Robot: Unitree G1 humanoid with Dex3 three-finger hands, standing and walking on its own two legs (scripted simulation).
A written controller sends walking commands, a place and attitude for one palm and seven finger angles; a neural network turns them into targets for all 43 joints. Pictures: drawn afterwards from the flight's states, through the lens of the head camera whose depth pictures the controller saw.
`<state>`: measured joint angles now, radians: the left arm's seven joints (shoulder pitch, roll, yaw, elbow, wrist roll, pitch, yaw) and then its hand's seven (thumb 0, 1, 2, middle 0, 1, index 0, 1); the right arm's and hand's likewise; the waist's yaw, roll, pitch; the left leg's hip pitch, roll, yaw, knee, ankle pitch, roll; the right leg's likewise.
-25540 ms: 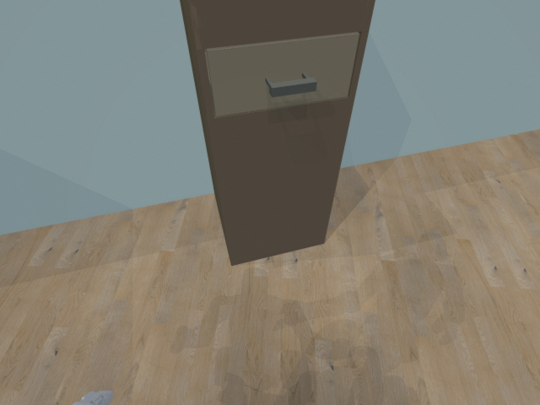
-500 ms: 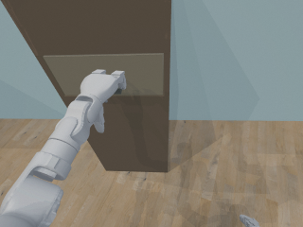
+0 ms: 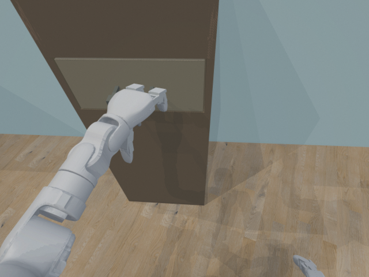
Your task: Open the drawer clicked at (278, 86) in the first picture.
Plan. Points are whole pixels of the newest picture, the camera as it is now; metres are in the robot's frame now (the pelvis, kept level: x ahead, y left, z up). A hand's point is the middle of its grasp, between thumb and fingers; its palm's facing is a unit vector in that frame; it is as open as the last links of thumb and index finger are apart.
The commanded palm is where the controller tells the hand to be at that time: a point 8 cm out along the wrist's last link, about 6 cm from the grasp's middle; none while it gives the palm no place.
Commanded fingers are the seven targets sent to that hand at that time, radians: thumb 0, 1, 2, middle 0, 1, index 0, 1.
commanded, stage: re-aim the fingers above the handle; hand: left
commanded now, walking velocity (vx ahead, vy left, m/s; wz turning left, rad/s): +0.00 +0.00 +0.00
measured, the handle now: (131, 95) +0.54 +0.19 +0.07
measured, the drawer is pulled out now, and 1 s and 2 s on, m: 0.00 0.00 0.00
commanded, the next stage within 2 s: lower the fingers behind the handle in 0.62 s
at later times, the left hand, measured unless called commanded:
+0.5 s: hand (146, 134) +0.39 +0.11 +0.10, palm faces -0.07 -0.06 -1.00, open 13.8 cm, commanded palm +0.42 +0.19 +0.19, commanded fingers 0.00 -0.50 0.30 -0.30 -1.20 -0.30 -1.20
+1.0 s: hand (129, 129) +0.41 +0.16 +0.08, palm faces -0.15 -0.03 -0.99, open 13.8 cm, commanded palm +0.43 +0.20 +0.17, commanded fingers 0.00 -0.50 0.30 -0.30 -1.20 -0.30 -1.20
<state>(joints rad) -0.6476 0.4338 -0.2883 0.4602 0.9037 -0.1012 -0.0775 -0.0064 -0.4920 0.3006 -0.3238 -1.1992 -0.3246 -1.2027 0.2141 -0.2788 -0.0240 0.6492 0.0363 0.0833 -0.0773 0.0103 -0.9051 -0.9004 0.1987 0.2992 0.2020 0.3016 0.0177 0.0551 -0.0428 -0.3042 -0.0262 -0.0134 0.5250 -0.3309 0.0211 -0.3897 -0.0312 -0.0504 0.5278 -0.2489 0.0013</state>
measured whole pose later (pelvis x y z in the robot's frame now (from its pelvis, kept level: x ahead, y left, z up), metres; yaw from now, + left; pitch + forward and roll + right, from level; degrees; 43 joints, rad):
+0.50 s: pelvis +0.00 +0.01 +0.00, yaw +0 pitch +6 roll +0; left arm -0.58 0.41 -0.34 0.36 0.89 -0.12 -0.04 -0.01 -0.49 0.30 -0.33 -1.20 -0.33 -1.20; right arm 0.19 -0.27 -0.02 0.65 0.03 0.07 -0.08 0.01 -0.91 -0.90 0.20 0.30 0.20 0.30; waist 0.02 0.05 -0.03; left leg -0.30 -0.04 -0.01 0.53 -0.33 0.03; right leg -0.39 -0.04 -0.05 0.54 -0.25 0.01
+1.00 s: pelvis +0.00 +0.00 +0.00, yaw +0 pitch +8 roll +0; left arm -0.62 0.48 -0.23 0.51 0.90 -0.16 -0.09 -0.01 -0.49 0.30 -0.32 -1.20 -0.32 -1.21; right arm 0.29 -0.30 -0.04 0.67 0.03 0.09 -0.09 0.01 -0.91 -0.90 0.20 0.30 0.20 0.30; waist 0.01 0.06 -0.05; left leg -0.35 -0.02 -0.02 0.55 -0.34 0.02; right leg -0.43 -0.03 -0.05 0.55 -0.26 0.00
